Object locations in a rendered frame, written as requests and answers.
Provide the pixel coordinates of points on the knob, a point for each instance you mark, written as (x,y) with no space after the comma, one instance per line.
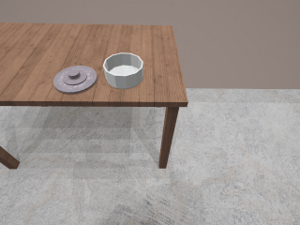
(74,73)

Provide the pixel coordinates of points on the lid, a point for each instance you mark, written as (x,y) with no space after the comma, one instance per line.
(64,84)

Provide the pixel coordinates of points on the table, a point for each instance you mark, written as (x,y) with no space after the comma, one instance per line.
(32,53)

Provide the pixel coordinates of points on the pot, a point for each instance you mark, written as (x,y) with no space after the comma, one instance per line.
(123,70)

